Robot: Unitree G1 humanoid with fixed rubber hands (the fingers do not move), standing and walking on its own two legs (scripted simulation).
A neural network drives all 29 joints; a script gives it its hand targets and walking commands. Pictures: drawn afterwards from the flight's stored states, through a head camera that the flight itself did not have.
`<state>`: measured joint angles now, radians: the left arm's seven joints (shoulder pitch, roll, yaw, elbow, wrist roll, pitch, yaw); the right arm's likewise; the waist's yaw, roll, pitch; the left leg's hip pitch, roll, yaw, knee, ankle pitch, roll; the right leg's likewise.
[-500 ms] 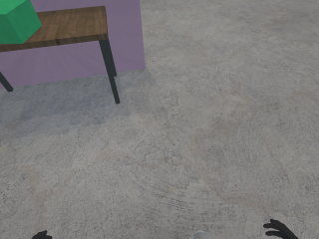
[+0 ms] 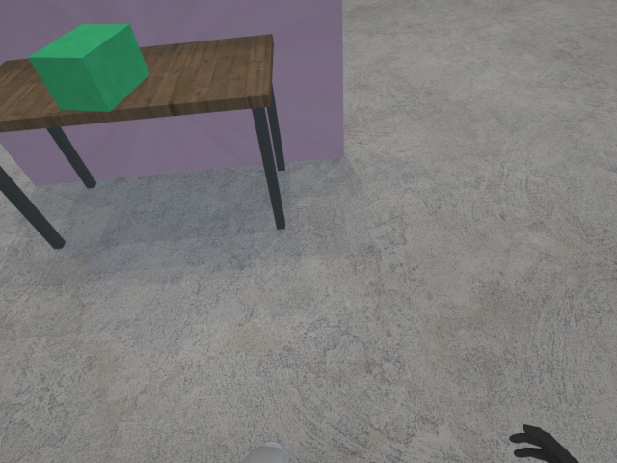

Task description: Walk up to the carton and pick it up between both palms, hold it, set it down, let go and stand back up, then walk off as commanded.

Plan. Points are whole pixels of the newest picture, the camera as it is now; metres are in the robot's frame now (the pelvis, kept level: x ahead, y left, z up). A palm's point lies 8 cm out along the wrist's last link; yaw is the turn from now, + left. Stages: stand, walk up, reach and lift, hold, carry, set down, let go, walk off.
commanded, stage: walk up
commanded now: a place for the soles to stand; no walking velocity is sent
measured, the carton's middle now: (95, 66) +1.27 +0.82 -0.02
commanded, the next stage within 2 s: none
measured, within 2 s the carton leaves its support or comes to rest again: neither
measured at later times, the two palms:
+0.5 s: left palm (41, 392) +0.22 +0.43 -0.06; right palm (471, 358) +0.30 -0.21 -0.08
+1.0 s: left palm (49, 333) +0.32 +0.48 -0.07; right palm (413, 267) +0.48 -0.15 -0.09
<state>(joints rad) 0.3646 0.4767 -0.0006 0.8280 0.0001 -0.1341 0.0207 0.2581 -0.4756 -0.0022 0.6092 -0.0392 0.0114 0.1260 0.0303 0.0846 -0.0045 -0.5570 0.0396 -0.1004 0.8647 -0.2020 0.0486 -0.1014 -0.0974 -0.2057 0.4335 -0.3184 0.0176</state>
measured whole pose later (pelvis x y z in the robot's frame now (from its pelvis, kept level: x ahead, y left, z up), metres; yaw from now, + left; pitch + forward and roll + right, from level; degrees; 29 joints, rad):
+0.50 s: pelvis +0.17 +0.09 +0.00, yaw +5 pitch +0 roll +1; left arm 0.29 0.48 0.00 0.83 0.00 -0.09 0.02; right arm 0.28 -0.47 -0.01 0.61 -0.05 0.00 0.09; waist -0.04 0.04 0.03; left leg -0.18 -0.10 0.01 0.39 -0.22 0.08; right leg -0.54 -0.11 -0.08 0.79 -0.27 -0.01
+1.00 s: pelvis +0.32 +0.14 -0.01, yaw +8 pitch -1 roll -2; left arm 0.36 0.47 0.00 0.81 0.00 -0.12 0.04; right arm 0.28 -0.49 -0.01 0.61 -0.05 0.01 0.12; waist 0.01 0.10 0.03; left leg -0.55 0.07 -0.11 0.79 -0.25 0.06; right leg -0.13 -0.10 -0.15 0.49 -0.33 0.04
